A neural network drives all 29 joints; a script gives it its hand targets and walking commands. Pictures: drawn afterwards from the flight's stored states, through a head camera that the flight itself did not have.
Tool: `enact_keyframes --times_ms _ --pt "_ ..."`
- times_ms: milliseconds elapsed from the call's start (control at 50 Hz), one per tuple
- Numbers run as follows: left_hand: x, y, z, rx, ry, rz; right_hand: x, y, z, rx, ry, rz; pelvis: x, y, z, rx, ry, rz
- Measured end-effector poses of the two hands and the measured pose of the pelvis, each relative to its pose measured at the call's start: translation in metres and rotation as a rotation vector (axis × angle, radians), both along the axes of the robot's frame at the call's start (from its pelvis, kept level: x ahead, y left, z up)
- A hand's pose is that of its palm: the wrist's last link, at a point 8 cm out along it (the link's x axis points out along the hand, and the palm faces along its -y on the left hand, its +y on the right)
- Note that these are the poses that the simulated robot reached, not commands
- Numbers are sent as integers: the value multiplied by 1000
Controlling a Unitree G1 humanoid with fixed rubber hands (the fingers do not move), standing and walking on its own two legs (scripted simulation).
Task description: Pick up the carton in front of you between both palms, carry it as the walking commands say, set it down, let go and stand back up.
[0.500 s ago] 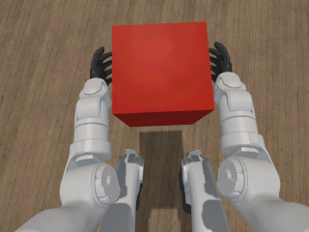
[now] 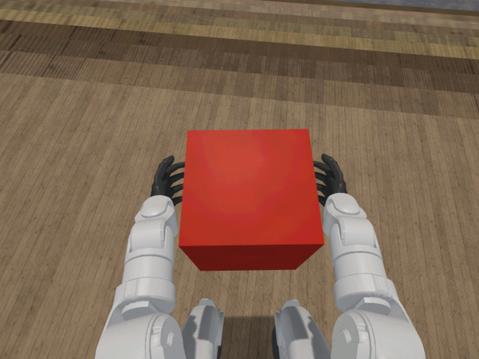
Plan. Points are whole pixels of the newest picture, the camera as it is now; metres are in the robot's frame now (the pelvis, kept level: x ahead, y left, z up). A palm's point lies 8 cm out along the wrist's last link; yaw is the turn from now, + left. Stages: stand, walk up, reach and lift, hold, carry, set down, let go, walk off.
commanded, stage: reach and lift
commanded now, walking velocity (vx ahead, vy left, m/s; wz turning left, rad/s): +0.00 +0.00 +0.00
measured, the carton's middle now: (248, 208) +0.38 +0.01 -0.09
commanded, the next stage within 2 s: hold in 1.50 s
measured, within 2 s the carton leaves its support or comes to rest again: neither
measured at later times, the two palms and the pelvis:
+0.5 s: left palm (134, 183) +0.33 +0.16 +0.12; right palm (372, 186) +0.33 -0.14 +0.12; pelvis +0.04 +0.01 +0.10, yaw +0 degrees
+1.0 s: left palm (132, 178) +0.33 +0.15 +0.13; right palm (380, 182) +0.33 -0.15 +0.13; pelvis +0.03 +0.00 +0.10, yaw -1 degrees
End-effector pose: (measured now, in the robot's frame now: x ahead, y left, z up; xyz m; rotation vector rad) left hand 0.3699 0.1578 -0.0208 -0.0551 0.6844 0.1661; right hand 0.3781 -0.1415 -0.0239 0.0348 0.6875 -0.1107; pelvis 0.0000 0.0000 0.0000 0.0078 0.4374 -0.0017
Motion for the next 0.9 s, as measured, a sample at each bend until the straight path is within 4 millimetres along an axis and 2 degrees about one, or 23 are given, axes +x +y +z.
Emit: enact_keyframes --times_ms 280,500,580,700,900 --pt "-22 -2 84 3 -4 -23 -27 -2 86 -14 -4 -11 29 2 69 -4 -235 -1" --pt "-39 -3 140 32 -36 -59 -48 -3 142 -30 -37 -9 36 6 97 -9 -434 0" --pt "-43 -3 148 32 -27 -67 -53 -4 150 -36 -27 -9 32 6 99 -9 -483 -2" --pt "-47 -4 146 22 -7 -64 -58 -5 148 -33 -7 -14 22 7 98 -10 -517 -7" --pt "-41 -5 153 24 -26 -56 -51 -6 155 -26 -26 -8 21 6 100 -8 -522 -10"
